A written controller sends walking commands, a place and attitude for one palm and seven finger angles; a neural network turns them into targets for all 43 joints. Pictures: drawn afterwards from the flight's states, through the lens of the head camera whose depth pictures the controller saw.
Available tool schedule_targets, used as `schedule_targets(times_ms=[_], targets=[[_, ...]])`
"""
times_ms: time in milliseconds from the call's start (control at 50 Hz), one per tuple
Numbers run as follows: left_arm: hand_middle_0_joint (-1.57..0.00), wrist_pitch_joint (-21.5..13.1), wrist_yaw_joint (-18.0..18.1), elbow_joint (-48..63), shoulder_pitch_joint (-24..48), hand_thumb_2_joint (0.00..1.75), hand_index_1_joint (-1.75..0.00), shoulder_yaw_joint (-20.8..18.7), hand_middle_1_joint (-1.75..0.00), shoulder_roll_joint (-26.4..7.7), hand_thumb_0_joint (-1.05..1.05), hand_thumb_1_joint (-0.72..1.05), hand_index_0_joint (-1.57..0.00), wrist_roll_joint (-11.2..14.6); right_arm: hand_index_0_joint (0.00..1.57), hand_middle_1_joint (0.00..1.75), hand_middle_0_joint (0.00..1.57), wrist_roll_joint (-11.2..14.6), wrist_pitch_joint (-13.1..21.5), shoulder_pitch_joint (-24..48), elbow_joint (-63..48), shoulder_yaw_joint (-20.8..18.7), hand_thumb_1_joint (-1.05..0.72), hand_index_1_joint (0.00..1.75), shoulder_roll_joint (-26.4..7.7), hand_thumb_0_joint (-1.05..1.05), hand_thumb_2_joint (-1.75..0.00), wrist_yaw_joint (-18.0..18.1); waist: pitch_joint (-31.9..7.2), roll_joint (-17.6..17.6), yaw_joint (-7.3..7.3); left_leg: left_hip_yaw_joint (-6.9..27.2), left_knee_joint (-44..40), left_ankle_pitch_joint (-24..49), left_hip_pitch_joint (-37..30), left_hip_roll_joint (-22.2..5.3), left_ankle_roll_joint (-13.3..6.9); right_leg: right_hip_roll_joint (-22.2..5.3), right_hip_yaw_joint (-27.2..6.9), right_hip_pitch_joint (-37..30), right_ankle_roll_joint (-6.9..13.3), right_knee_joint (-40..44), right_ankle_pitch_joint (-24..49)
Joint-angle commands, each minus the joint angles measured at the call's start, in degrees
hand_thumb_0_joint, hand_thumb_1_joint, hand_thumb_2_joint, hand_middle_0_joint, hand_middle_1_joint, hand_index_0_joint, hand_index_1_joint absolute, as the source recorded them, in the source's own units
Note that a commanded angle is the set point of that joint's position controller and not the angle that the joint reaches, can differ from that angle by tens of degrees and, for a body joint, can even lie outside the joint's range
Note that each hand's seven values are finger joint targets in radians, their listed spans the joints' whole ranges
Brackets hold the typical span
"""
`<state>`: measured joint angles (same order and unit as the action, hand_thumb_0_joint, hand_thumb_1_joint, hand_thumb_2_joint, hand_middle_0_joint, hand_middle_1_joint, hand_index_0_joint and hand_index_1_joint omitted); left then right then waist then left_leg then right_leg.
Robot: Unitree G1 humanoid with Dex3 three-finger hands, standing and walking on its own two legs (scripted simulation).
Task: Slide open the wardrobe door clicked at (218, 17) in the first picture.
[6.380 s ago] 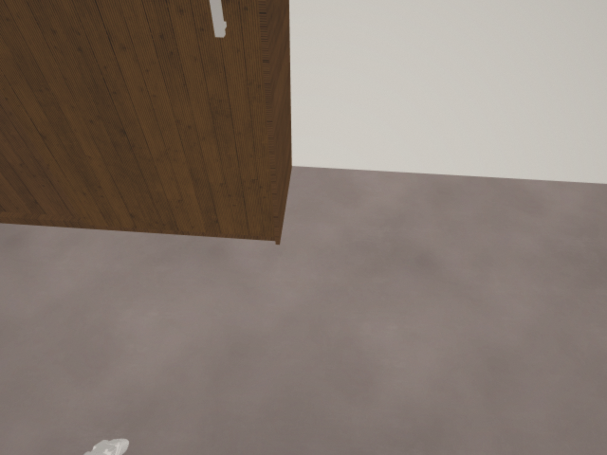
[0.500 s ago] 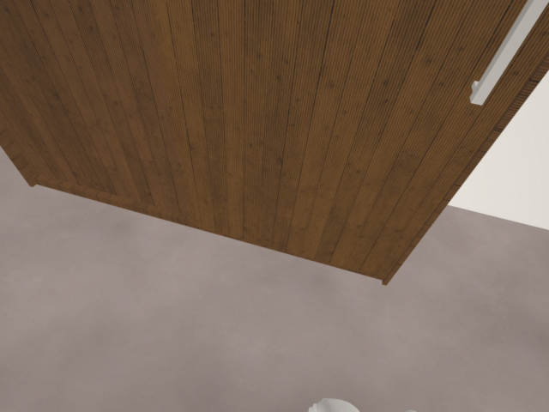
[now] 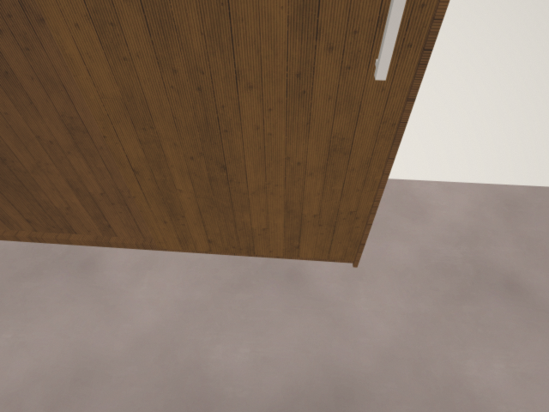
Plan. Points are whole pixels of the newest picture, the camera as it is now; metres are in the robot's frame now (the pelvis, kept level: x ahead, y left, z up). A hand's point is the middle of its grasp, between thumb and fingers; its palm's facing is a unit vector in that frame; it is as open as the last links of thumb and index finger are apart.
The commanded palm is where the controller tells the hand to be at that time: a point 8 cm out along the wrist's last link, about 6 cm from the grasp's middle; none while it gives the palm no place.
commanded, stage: take the last steps up to it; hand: right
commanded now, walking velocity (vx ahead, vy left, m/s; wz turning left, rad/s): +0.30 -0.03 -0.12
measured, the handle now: (389, 24) +0.78 -0.19 +0.21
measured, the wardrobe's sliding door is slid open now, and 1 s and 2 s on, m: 0.00 0.00 0.00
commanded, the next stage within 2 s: come to a stop and stand still in 0.92 s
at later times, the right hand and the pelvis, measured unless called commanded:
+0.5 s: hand out of the picture -0.03 -0.14 -0.17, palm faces +0.21 +0.97 -0.15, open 7.3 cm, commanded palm none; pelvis +0.10 -0.01 +0.00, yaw -6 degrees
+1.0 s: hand (414, 304) +0.36 -0.25 -0.16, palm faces +0.06 +0.97 -0.22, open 7.3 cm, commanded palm none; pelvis +0.25 -0.06 -0.01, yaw -2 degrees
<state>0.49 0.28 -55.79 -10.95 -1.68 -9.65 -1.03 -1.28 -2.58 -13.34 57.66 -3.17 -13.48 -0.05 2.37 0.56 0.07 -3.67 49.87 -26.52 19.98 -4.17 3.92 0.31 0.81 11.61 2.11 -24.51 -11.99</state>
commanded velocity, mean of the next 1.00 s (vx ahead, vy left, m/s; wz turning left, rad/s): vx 0.25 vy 0.00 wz -0.01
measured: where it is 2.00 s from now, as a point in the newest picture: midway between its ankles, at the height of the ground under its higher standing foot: (298, 410)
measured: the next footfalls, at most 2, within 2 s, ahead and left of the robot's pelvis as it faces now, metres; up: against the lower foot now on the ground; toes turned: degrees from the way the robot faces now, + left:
left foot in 0.12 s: +0.04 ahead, +0.13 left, +0.00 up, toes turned +4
right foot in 0.58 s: +0.24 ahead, -0.17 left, +0.00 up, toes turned -14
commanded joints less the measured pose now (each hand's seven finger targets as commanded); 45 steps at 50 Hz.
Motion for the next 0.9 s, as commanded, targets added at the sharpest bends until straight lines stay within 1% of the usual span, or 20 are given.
schedule_targets(times_ms=[0, 60, 80, 100, 120, 140, 180, 240, 360, 440, 480, 520, 540, 560, 580, 600, 640, 700, 760, 880], targets=[[-0.20, -1.1, 0.7, 0.4, -4.7, 0.90, -0.30, -3.0, -0.30, -11.1, 0.00, 0.90, -0.20, -0.5, 0.20, 0.30, 0.20, -0.1, 2.5, 1.2, -4.3, 0.2, -0.90, 0.30, -1.6, 0.00, -0.90, -0.5, -0.2, -9.8, -1.65, -1.0, -10.6, 0.1, -0.2, 1.3, -1.3, -13.5, -17.8, -0.8, 7.9, 11.7, -12.1], [-0.20, -1.0, 0.7, -0.3, -3.1, 0.90, -0.30, -2.6, -0.30, -9.5, 0.00, 0.90, -0.20, -0.2, 0.20, 0.30, 0.20, -0.2, 3.6, -8.2, -0.6, 0.1, -0.90, 0.30, -1.2, 0.00, -0.90, -0.4, -0.1, -5.3, 2.90, -2.0, -25.9, 8.1, -17.2, 2.2, -1.9, -8.1, -13.4, 10.1, 4.3, 4.8, -20.1], [-0.20, -1.3, 0.6, 0.0, -3.5, 0.90, -0.30, -2.2, -0.30, -6.4, 0.00, 0.90, -0.20, 0.2, 0.20, 0.30, 0.20, -0.8, 4.1, -12.1, 0.6, -0.7, -0.90, 0.30, -4.1, 0.00, -0.90, 0.2, 0.2, 3.2, 4.64, 6.2, -32.3, 1.0, -24.7, -4.5, -3.6, -3.4, -8.3, 19.1, 1.7, -6.2, -21.0], [-0.20, -1.4, 0.1, 2.2, -1.9, 0.90, -0.30, -1.5, -0.30, -3.1, 0.00, 0.90, -0.20, 0.5, 0.20, 0.30, 0.20, -1.2, 4.3, -15.1, 0.7, -1.9, -0.90, 0.30, -9.4, 0.00, -0.90, 0.9, 2.5, 17.7, 6.27, 26.1, -42.7, -14.0, -26.7, -19.1, -9.1, 2.7, 0.1, 30.3, -1.2, -21.4, -21.2], [-0.20, -1.1, -0.5, 3.7, 2.0, 0.90, -0.30, -2.5, -0.30, -7.6, 0.00, 0.90, -0.20, -0.6, 0.20, 0.30, 0.20, -0.2, 4.5, -16.2, 0.4, -2.1, -0.90, 0.30, -10.2, 0.00, -0.90, 1.3, 5.5, 12.6, 7.16, 33.8, -47.4, -23.1, -17.4, -24.1, -12.1, -1.1, -3.5, 31.1, -1.1, -29.3, -18.5], [-0.20, -0.6, -1.0, 3.2, 2.6, 0.90, -0.30, -3.0, -0.30, -7.3, 0.00, 0.90, -0.20, -0.8, 0.20, 0.30, 0.20, -0.1, 5.0, -12.9, 0.4, -1.9, -0.90, 0.30, -8.8, 0.00, -0.90, 1.5, 9.3, 11.5, 5.01, 32.8, -49.1, -25.3, -10.5, -22.5, -11.7, -2.5, -4.4, 30.2, -1.0, -33.7, -13.6], [-0.20, -0.1, -1.6, 0.2, -2.4, 0.90, -0.30, -3.2, -0.30, -5.8, 0.00, 0.90, -0.20, -0.9, 0.20, 0.30, 0.20, -0.1, 5.7, -7.1, -0.3, -0.6, -0.90, 0.30, -4.1, 0.00, -0.90, 1.4, 11.0, 7.2, 0.66, 19.0, -46.6, -12.2, -6.8, -16.8, -9.0, -4.4, -2.7, 27.4, -2.1, -36.6, -4.6], [-0.20, -0.1, -1.9, -1.8, -5.5, 0.90, -0.30, -2.8, -0.30, -3.3, 0.00, 0.90, -0.20, -0.8, 0.20, 0.30, 0.20, 0.2, 6.7, -9.9, 1.2, 0.3, -0.90, 0.30, -1.0, 0.00, -0.90, 1.3, 7.6, 7.0, 0.37, 6.8, -43.9, 6.1, -10.1, -11.6, -7.2, -4.8, 0.1, 25.0, -3.6, -36.4, 2.0], [-0.20, -0.9, -2.4, 0.2, 1.3, 0.90, -0.30, -2.2, -0.30, -2.3, 0.00, 0.90, -0.20, -0.3, 0.20, 0.30, 0.20, -0.2, 7.7, -16.7, 5.4, 0.5, -0.90, 0.30, -1.1, 0.00, -0.90, 1.7, 6.2, 7.1, 2.42, 4.2, -41.0, 20.0, -17.5, -12.9, -9.7, -6.7, 2.9, 27.9, -4.2, -27.0, 2.9], [-0.20, -1.9, -2.8, 1.3, 5.9, 0.90, -0.30, -1.3, -0.30, -0.8, 0.00, 0.90, -0.20, 0.0, 0.20, 0.30, 0.20, -0.5, 7.3, -18.3, 7.5, 0.3, -0.90, 0.30, -1.7, 0.00, -0.90, 2.0, 6.0, 9.5, 3.53, 2.4, -37.4, 28.6, -17.2, -12.9, -9.4, -5.4, 5.9, 20.8, -2.8, -16.0, 0.2], [-0.20, -2.4, -2.6, 1.0, 4.4, 0.90, -0.30, -1.4, -0.30, -1.4, 0.00, 0.90, -0.20, 0.1, 0.20, 0.30, 0.20, -0.5, 6.9, -17.4, 7.7, -0.1, -0.90, 0.30, -2.5, 0.00, -0.90, 2.1, 4.9, 9.9, 2.51, 2.0, -33.9, 31.2, -16.8, -13.4, -9.2, -4.7, 6.6, 14.8, -1.7, -12.3, -1.8], [-0.20, -3.3, -1.6, -2.6, -6.9, 0.90, -0.30, -2.0, -0.30, -3.8, 0.00, 0.90, -0.20, -0.3, 0.20, 0.30, 0.20, -0.2, 6.5, -15.2, 7.5, -0.2, -0.90, 0.30, -2.5, 0.00, -0.90, 2.0, -0.3, 5.9, -3.30, -2.0, -19.6, 36.1, -11.6, -9.7, -7.2, -1.9, 8.3, -3.1, -0.8, -4.2, 1.8], [-0.20, -3.8, -0.7, -5.3, -15.7, 0.90, -0.30, -3.1, -0.30, -8.6, 0.00, 0.90, -0.20, -0.8, 0.20, 0.30, 0.20, 0.2, 6.4, -16.7, 7.2, -0.1, -0.90, 0.30, -0.3, 0.00, -0.90, 1.7, -8.1, -3.4, -6.16, -4.8, -5.9, 28.0, -5.2, -6.1, -5.1, -8.3, 2.3, -17.5, 0.8, -2.8, 5.5], [-0.20, -3.9, 0.1, -6.7, -21.1, 0.90, -0.30, -4.5, -0.30, -14.9, 0.00, 0.90, -0.20, -0.8, 0.20, 0.30, 0.20, 0.9, 6.2, -18.9, 5.9, 0.6, -0.90, 0.30, 3.2, 0.00, -0.90, 1.3, -13.4, -18.5, -6.51, -6.3, 10.3, -3.8, 9.3, 1.5, -2.9, -23.4, -18.5, -28.0, 6.1, 1.0, 11.6], [-0.20, -3.4, 0.4, -7.4, -21.7, 0.90, -0.30, -4.3, -0.30, -15.2, 0.00, 0.90, -0.20, -0.1, 0.20, 0.30, 0.20, 0.5, 5.9, -15.3, 4.2, 0.7, -0.90, 0.30, 2.3, 0.00, -0.90, 1.6, -13.8, -16.0, -7.10, -0.7, 19.0, -9.2, 11.7, 1.7, -4.3, -26.6, -21.2, -24.4, 8.3, 6.3, 5.3], [-0.20, -3.3, 0.8, -5.9, -16.5, 0.90, -0.30, -4.2, -0.30, -13.8, 0.00, 0.90, -0.20, 0.2, 0.20, 0.30, 0.20, 0.6, 5.5, -10.8, 3.4, 0.7, -0.90, 0.30, 2.5, 0.00, -0.90, 1.4, -8.3, -12.8, -6.04, 1.1, 23.8, -5.5, 14.4, -1.1, -4.6, -26.8, -21.6, -15.3, 8.8, 9.7, -3.9], [-0.20, -3.7, 0.8, -4.1, -9.0, 0.90, -0.30, -2.5, -0.30, -7.2, 0.00, 0.90, -0.20, -0.3, 0.20, 0.30, 0.20, -0.2, 5.1, -6.7, 3.3, 0.1, -0.90, 0.30, 2.7, 0.00, -0.90, 0.4, 3.0, -6.7, -3.24, 2.3, 22.4, 3.1, 13.8, -4.3, -4.3, -22.2, -14.5, -0.4, 7.0, 13.3, -7.6], [-0.20, -4.8, 1.1, -3.2, -5.8, 0.90, -0.30, -1.9, -0.30, -3.8, 0.00, 0.90, -0.20, -0.2, 0.20, 0.30, 0.20, -0.6, 3.7, -11.7, 4.5, -0.1, -0.90, 0.30, 4.6, 0.00, -0.90, 0.0, 1.5, -7.9, 0.63, 1.2, 16.3, 8.5, 7.7, -4.3, -3.4, -17.6, -4.4, 4.7, 5.3, 14.6, -2.2], [-0.20, -4.8, 1.0, -2.1, -5.2, 0.90, -0.30, -2.1, -0.30, -4.9, 0.00, 0.90, -0.20, -0.1, 0.20, 0.30, 0.20, -0.6, 2.7, -9.3, 2.4, -0.4, -0.90, 0.30, 4.1, 0.00, -0.90, -0.2, 2.4, -6.0, 1.23, 1.3, 10.3, 11.4, 9.8, -4.7, -2.5, -17.8, -2.6, 3.9, 7.1, 16.3, -1.4], [-0.20, -4.2, 0.8, -3.3, -7.7, 0.90, -0.30, -2.6, -0.30, -6.6, 0.00, 0.90, -0.20, -0.6, 0.20, 0.30, 0.20, -0.4, 2.9, 0.5, -2.4, -0.2, -0.90, 0.30, 2.7, 0.00, -0.90, -0.3, 2.9, -5.1, -0.46, -0.3, -6.7, 12.8, 8.3, -3.0, -2.2, -17.7, -0.7, -2.7, 7.9, 13.1, 8.1]])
